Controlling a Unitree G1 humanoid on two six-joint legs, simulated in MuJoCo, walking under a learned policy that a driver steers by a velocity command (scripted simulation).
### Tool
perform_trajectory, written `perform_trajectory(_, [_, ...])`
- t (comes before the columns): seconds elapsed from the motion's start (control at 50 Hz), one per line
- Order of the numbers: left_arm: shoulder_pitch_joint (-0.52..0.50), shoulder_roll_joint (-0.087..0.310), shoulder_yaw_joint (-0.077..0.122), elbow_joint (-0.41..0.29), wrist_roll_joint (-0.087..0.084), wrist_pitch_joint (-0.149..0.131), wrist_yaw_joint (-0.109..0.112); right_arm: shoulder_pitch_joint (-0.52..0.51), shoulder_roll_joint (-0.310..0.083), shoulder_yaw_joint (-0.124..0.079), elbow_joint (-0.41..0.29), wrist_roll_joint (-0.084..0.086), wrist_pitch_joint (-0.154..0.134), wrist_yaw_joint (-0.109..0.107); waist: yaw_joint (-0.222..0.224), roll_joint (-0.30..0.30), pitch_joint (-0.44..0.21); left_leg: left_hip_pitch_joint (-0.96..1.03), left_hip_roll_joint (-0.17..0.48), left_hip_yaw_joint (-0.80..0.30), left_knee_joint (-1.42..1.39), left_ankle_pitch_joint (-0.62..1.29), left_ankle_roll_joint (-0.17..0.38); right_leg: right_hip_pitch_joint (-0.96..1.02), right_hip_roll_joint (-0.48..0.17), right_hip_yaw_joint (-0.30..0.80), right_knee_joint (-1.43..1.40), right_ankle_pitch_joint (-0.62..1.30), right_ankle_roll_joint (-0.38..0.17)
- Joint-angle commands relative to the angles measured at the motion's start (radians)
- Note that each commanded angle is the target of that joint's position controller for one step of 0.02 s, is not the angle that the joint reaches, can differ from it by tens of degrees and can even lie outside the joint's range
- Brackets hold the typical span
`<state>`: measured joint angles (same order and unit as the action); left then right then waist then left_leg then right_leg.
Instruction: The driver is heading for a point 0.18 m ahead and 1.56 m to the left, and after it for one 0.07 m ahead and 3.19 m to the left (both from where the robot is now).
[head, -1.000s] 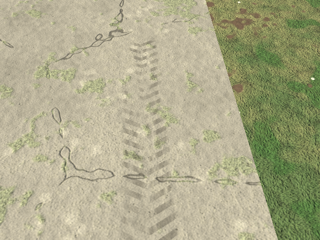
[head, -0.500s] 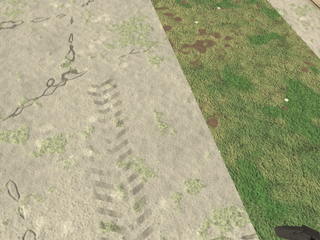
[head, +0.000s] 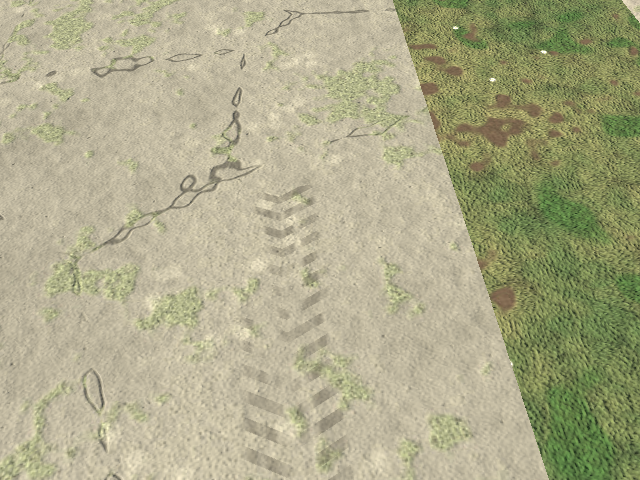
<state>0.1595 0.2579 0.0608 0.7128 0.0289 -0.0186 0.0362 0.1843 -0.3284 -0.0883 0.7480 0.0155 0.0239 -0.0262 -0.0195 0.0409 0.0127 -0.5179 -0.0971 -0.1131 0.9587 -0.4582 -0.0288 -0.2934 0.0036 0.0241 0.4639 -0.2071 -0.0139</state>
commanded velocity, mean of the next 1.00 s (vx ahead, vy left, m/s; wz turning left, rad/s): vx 0.01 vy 0.00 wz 0.58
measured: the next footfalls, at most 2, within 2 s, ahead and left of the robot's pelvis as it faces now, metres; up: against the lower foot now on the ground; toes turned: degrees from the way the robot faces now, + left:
left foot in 0.32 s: +0.02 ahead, +0.15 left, +0.00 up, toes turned +14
right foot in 0.80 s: +0.10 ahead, -0.06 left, +0.00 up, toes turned +33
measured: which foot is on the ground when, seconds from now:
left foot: up 0.00-0.30, down 0.32-0.80, up 0.82-1.00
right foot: down 0.00-0.32, up 0.34-0.78, down 0.80-1.00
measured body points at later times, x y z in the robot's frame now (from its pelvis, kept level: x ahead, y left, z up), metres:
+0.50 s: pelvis -0.01 +0.05 +0.00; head +0.02 +0.09 +0.45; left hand +0.04 +0.37 -0.11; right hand +0.23 -0.18 -0.08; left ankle -0.02 +0.14 -0.74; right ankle +0.03 -0.10 -0.65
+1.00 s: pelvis +0.00 +0.02 +0.00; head +0.04 +0.02 +0.45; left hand -0.03 +0.33 -0.08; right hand +0.29 -0.15 -0.10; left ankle -0.09 +0.12 -0.65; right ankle +0.07 -0.08 -0.74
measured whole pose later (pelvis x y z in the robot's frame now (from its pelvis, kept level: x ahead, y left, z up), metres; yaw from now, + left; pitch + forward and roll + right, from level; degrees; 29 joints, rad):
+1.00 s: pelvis +0.00 +0.02 +0.00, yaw +36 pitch +1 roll +0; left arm 0.15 0.26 0.06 0.67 0.02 0.00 0.04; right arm 0.21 -0.36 -0.11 0.64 0.03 0.07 -0.02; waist 0.00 0.05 0.05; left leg -0.54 -0.04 -0.08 1.13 -0.40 -0.10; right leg -0.24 -0.02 -0.04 0.44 -0.23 -0.02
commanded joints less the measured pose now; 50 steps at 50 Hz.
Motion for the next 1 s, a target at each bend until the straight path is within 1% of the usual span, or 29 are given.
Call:
perform_trajectory(0.02, [-0.074, 0.121, 0.026, -0.085, -0.016, -0.013, 0.006, 0.079, -0.099, -0.036, -0.035, -0.002, 0.019, -0.004, -0.017, -0.162, -0.055, -0.136, 0.070, 0.010, 0.266, 0.029, -0.058, 0.137, -0.267, 0.172, -0.135, 0.382, -0.178])
perform_trajectory(0.08, [-0.016, 0.139, 0.034, -0.069, -0.009, 0.002, 0.016, -0.009, -0.053, -0.017, -0.099, 0.010, 0.021, 0.007, 0.029, -0.190, -0.052, -0.152, 0.096, 0.065, 0.150, 0.093, -0.084, 0.188, -0.253, 0.097, -0.146, 0.389, -0.200])
perform_trajectory(0.16, [-0.001, 0.190, 0.054, -0.065, -0.015, 0.015, 0.018, -0.056, -0.032, 0.000, -0.153, 0.004, 0.019, 0.030, 0.056, -0.214, -0.096, -0.025, 0.131, 0.113, -0.057, 0.085, -0.072, 0.204, -0.289, 0.046, -0.131, 0.396, -0.212])
perform_trajectory(0.24, [-0.001, 0.218, 0.067, -0.058, -0.037, 0.013, 0.000, -0.046, -0.059, -0.012, -0.177, 0.006, 0.029, 0.047, 0.051, -0.233, -0.096, 0.093, 0.117, 0.167, -0.232, 0.095, -0.023, 0.191, -0.322, 0.025, -0.095, 0.379, -0.195])
perform_trajectory(0.28, [-0.021, 0.218, 0.068, -0.053, -0.057, 0.012, -0.003, 0.006, -0.055, -0.019, -0.167, 0.005, 0.032, 0.054, 0.011, -0.222, -0.096, 0.204, 0.092, 0.197, -0.427, 0.217, 0.026, 0.162, -0.311, -0.011, -0.020, 0.340, -0.145])
perform_trajectory(0.3, [0.014, 0.192, 0.063, -0.036, -0.059, 0.009, -0.005, 0.048, -0.072, -0.029, -0.152, 0.002, 0.032, 0.049, 0.000, -0.185, -0.105, 0.315, 0.070, 0.185, -0.529, 0.318, 0.058, 0.105, -0.279, -0.054, 0.057, 0.269, -0.090])
perform_trajectory(0.32, [0.059, 0.146, 0.051, -0.028, -0.033, 0.007, -0.011, 0.087, -0.148, -0.053, -0.152, 0.004, 0.029, 0.035, 0.007, -0.008, -0.128, 0.497, 0.186, 0.005, -0.571, 0.607, 0.112, -0.070, -0.205, -0.147, 0.258, 0.057, 0.003])
perform_trajectory(0.34, [0.041, 0.086, 0.025, -0.083, 0.021, 0.005, -0.017, 0.085, -0.260, -0.069, -0.185, -0.011, 0.024, 0.021, 0.032, 0.301, -0.124, 0.605, 0.455, -0.348, -0.532, 1.010, 0.285, -0.376, -0.064, -0.168, 0.557, -0.484, 0.096])
perform_trajectory(0.36, [-0.061, 0.141, 0.041, -0.106, -0.001, 0.000, -0.008, 0.121, -0.222, -0.059, -0.189, -0.046, 0.000, 0.035, -0.067, 0.198, -0.203, 0.535, 0.502, -0.401, -0.582, 0.904, 0.405, -0.411, -0.030, 0.000, 0.715, -0.501, 0.093])
perform_trajectory(0.38, [-0.086, 0.169, 0.050, -0.106, -0.029, 0.006, -0.002, 0.080, -0.199, -0.048, -0.183, -0.047, -0.018, 0.039, -0.042, 0.125, -0.145, 0.488, 0.437, -0.314, -0.599, 0.790, 0.363, -0.422, -0.045, 0.030, 0.763, -0.419, 0.077])
perform_trajectory(0.4, [-0.069, 0.170, 0.055, -0.091, -0.030, 0.013, 0.007, 0.018, -0.172, -0.042, -0.184, -0.027, -0.024, 0.033, -0.008, 0.085, -0.107, 0.449, 0.376, -0.251, -0.600, 0.692, 0.302, -0.428, -0.056, 0.041, 0.740, -0.326, 0.069])
perform_trajectory(0.42, [-0.053, 0.174, 0.059, -0.075, -0.021, 0.020, 0.016, -0.023, -0.138, -0.030, -0.191, -0.008, -0.021, 0.027, 0.009, 0.068, -0.093, 0.420, 0.342, -0.219, -0.601, 0.650, 0.265, -0.415, -0.063, 0.049, 0.715, -0.267, 0.072])
perform_trajectory(0.44, [-0.031, 0.173, 0.061, -0.072, -0.014, 0.023, 0.018, -0.050, -0.134, -0.025, -0.196, -0.004, -0.017, 0.020, 0.030, 0.080, -0.092, 0.369, 0.318, -0.197, -0.606, 0.652, 0.257, -0.368, -0.050, 0.044, 0.715, -0.216, 0.079])
perform_trajectory(0.48, [-0.003, 0.155, 0.058, -0.065, -0.018, 0.019, 0.013, -0.051, -0.127, -0.020, -0.200, -0.013, -0.012, 0.011, 0.040, 0.089, -0.115, 0.353, 0.292, -0.187, -0.612, 0.628, 0.258, -0.326, -0.025, 0.038, 0.697, -0.156, 0.086])
perform_trajectory(0.58, [-0.052, 0.122, 0.041, -0.081, -0.023, 0.009, 0.004, -0.022, -0.150, -0.029, -0.195, -0.008, -0.005, -0.005, 0.009, 0.100, -0.109, 0.372, 0.273, -0.250, -0.604, 0.471, 0.256, -0.288, -0.001, 0.057, 0.437, -0.122, 0.099])
perform_trajectory(0.64, [-0.064, 0.126, 0.040, -0.087, -0.029, 0.001, -0.007, -0.027, -0.162, -0.034, -0.201, -0.009, 0.002, -0.001, 0.000, 0.116, -0.094, 0.324, 0.266, -0.311, -0.600, 0.399, 0.259, -0.211, 0.020, 0.063, 0.329, -0.149, 0.092])
perform_trajectory(0.7, [-0.055, 0.134, 0.044, -0.090, -0.037, -0.011, -0.019, -0.037, -0.164, -0.036, -0.206, -0.004, 0.008, 0.007, -0.002, 0.128, -0.098, 0.323, 0.259, -0.381, -0.581, 0.434, 0.255, -0.141, 0.040, 0.066, 0.229, -0.171, 0.078])
perform_trajectory(0.74, [-0.030, 0.134, 0.047, -0.088, -0.040, -0.020, -0.028, -0.052, -0.160, -0.036, -0.210, 0.004, 0.013, 0.008, 0.014, 0.132, -0.107, 0.336, 0.242, -0.416, -0.554, 0.476, 0.239, -0.078, 0.047, 0.064, 0.112, -0.139, 0.062])
perform_trajectory(0.76, [0.001, 0.132, 0.049, -0.078, -0.040, -0.024, -0.031, -0.070, -0.155, -0.034, -0.213, 0.011, 0.017, 0.006, 0.038, 0.127, -0.111, 0.322, 0.219, -0.413, -0.529, 0.476, 0.215, -0.010, 0.047, 0.053, -0.002, -0.062, 0.050])
perform_trajectory(0.78, [0.030, 0.147, 0.056, -0.068, -0.034, -0.026, -0.031, -0.070, -0.139, -0.030, -0.216, 0.017, 0.019, 0.001, 0.051, 0.107, -0.118, 0.273, 0.184, -0.393, -0.495, 0.413, 0.176, 0.089, 0.010, 0.060, -0.098, 0.049, 0.031])
perform_trajectory(0.8, [0.055, 0.207, 0.070, -0.073, -0.018, -0.021, -0.025, -0.034, -0.094, -0.017, -0.219, 0.009, 0.018, 0.001, 0.034, -0.021, -0.152, 0.159, 0.118, -0.309, -0.354, 0.192, 0.118, 0.219, -0.165, 0.196, -0.124, 0.120, -0.034])
perform_trajectory(0.82, [0.025, 0.281, 0.082, -0.072, 0.009, -0.009, -0.024, -0.010, -0.080, -0.016, -0.242, 0.014, 0.010, 0.002, -0.015, -0.315, -0.092, -0.056, -0.055, -0.083, -0.166, -0.130, 0.055, 0.225, -0.350, 0.431, -0.164, 0.314, -0.192])
perform_trajectory(0.84, [0.006, 0.227, 0.071, -0.095, 0.018, -0.014, -0.023, 0.004, -0.169, -0.045, -0.225, -0.006, 0.000, 0.002, 0.006, -0.273, -0.090, -0.081, 0.008, -0.058, 0.091, -0.188, 0.003, 0.167, -0.437, 0.484, -0.170, 0.349, -0.286])
perform_trajectory(0.86, [-0.044, 0.175, 0.053, -0.111, 0.009, -0.015, -0.016, 0.023, -0.202, -0.061, -0.201, 0.002, 0.003, 0.006, -0.012, -0.201, -0.075, -0.076, 0.034, -0.055, 0.192, -0.119, -0.014, 0.137, -0.385, 0.383, -0.157, 0.322, -0.259])
perform_trajectory(0.88, [-0.085, 0.149, 0.046, -0.118, -0.004, -0.012, -0.011, 0.044, -0.182, -0.062, -0.174, 0.005, 0.014, 0.003, -0.026, -0.165, -0.053, -0.077, 0.044, -0.038, 0.237, -0.057, -0.033, 0.125, -0.308, 0.281, -0.145, 0.268, -0.207])
perform_trajectory(0.9, [-0.097, 0.137, 0.041, -0.121, -0.019, -0.009, -0.006, 0.050, -0.157, -0.058, -0.165, 0.003, 0.025, 0.001, -0.017, -0.162, -0.040, -0.106, 0.047, -0.028, 0.281, 0.001, -0.050, 0.137, -0.272, 0.223, -0.140, 0.251, -0.184])
perform_trajectory(0.92, [-0.090, 0.136, 0.036, -0.120, -0.022, -0.005, -0.001, 0.045, -0.126, -0.049, -0.167, 0.006, 0.031, 0.005, -0.008, -0.165, -0.030, -0.112, 0.052, -0.009, 0.297, 0.030, -0.063, 0.135, -0.254, 0.174, -0.139, 0.288, -0.183])
perform_trajectory(0.96, [-0.051, 0.145, 0.037, -0.112, -0.013, 0.006, 0.006, 0.000, -0.093, -0.036, -0.192, 0.015, 0.032, 0.009, 0.023, -0.186, -0.031, -0.122, 0.069, 0.044, 0.222, 0.068, -0.079, 0.174, -0.234, 0.110, -0.146, 0.304, -0.193])
perform_trajectory(1.0, [-0.011, 0.165, 0.045, -0.102, -0.009, 0.016, 0.011, -0.047, -0.076, -0.026, -0.218, 0.013, 0.029, 0.013, 0.057, -0.206, -0.051, -0.128, 0.097, 0.062, 0.118, 0.064, -0.089, 0.245, -0.261, 0.101, -0.141, 0.319, -0.211])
